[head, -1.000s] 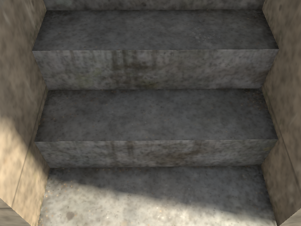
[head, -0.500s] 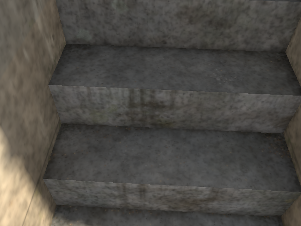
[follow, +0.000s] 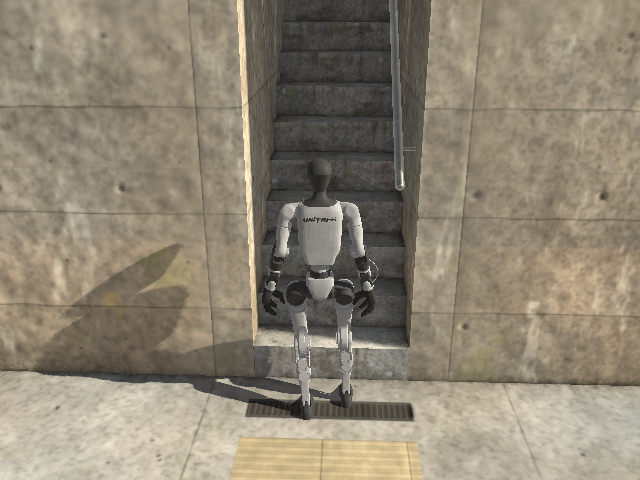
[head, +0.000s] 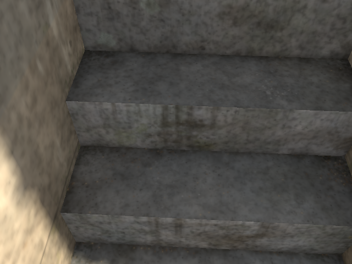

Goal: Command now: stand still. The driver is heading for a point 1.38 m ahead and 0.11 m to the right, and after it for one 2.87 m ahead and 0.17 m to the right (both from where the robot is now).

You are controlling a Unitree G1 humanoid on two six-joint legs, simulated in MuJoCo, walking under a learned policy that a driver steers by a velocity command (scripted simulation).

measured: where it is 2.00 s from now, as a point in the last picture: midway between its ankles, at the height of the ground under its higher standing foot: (217, 220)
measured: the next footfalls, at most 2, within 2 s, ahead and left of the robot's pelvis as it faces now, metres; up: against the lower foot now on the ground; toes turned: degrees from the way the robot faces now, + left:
right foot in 1.04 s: +0.14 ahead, -0.14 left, +0.00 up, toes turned -2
left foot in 1.36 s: +0.33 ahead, +0.05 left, +0.20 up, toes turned +2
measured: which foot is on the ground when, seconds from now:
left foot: down 0.00-1.00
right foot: down 0.00-0.76, up 0.78-1.00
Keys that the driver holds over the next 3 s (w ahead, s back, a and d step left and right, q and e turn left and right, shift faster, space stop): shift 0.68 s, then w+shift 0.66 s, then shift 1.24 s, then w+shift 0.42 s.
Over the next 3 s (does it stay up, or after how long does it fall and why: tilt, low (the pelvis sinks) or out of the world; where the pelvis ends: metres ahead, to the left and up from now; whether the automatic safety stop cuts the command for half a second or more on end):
stays up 0.64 -0.09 0.39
